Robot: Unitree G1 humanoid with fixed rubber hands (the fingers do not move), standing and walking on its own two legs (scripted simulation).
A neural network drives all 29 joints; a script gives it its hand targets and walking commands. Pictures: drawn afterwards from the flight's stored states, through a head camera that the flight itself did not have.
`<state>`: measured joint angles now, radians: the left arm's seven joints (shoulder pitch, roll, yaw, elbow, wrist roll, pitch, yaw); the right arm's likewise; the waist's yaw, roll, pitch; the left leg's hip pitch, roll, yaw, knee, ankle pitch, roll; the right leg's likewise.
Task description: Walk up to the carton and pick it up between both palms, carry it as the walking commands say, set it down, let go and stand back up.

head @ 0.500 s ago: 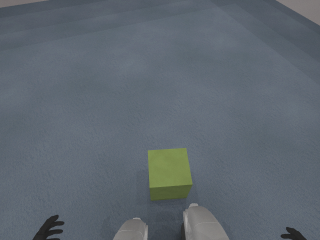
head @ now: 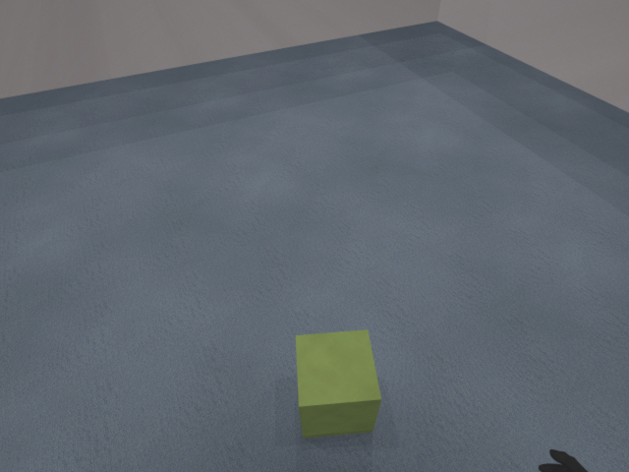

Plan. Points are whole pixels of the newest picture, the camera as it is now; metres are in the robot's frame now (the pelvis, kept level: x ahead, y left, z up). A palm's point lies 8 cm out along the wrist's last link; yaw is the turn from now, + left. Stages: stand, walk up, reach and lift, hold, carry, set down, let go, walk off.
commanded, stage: walk up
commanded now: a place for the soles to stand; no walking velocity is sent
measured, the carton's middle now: (335, 384) +0.49 -0.02 -0.63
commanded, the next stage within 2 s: none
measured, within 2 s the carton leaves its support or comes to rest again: neither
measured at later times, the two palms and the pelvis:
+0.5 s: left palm out of the picture +0.10 +0.31 -0.11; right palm out of the picture +0.10 -0.29 -0.08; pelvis +0.00 +0.01 +0.02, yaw -1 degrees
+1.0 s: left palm out of the picture +0.11 +0.28 -0.09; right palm out of the picture +0.09 -0.31 -0.10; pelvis +0.01 -0.01 +0.02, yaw -2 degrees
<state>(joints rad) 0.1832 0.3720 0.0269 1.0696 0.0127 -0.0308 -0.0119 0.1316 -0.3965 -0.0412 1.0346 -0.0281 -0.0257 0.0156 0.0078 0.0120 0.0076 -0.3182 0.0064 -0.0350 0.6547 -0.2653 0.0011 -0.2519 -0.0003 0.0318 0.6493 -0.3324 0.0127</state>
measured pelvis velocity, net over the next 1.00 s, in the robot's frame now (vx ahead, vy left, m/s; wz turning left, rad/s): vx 0.01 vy -0.01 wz -0.03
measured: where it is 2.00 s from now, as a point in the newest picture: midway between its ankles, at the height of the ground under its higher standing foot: outside the picture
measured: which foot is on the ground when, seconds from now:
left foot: down 0.00-1.00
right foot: down 0.00-1.00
